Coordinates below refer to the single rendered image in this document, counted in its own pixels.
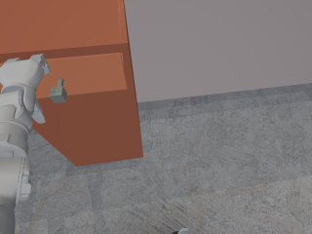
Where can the left robot forearm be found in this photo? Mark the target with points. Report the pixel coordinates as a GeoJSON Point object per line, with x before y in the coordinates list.
{"type": "Point", "coordinates": [17, 103]}

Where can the drawer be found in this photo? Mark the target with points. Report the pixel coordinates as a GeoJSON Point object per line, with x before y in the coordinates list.
{"type": "Point", "coordinates": [84, 74]}

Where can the cabinet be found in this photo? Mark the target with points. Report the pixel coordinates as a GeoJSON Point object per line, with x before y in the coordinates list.
{"type": "Point", "coordinates": [90, 128]}

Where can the handle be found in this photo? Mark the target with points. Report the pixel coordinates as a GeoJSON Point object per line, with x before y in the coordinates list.
{"type": "Point", "coordinates": [58, 94]}

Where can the robot left upper arm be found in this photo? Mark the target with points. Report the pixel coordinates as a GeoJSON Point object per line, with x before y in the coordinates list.
{"type": "Point", "coordinates": [15, 186]}

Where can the left robot hand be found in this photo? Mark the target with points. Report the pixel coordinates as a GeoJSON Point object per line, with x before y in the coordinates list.
{"type": "Point", "coordinates": [29, 72]}

